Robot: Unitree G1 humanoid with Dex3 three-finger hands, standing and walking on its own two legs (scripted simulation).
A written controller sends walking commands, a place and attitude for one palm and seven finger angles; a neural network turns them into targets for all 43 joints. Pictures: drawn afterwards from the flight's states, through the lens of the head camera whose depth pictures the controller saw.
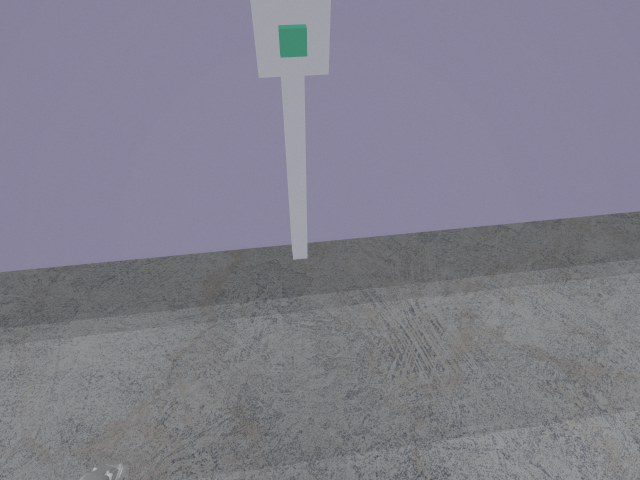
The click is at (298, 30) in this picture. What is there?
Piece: button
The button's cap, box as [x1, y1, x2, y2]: [278, 24, 306, 57]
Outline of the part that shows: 305,24 278,25 281,57 306,55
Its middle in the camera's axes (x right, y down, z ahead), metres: -0.07 -0.47 +0.91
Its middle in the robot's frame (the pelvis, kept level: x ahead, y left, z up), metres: +1.01 +0.12 +0.11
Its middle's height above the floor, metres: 0.88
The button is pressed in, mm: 0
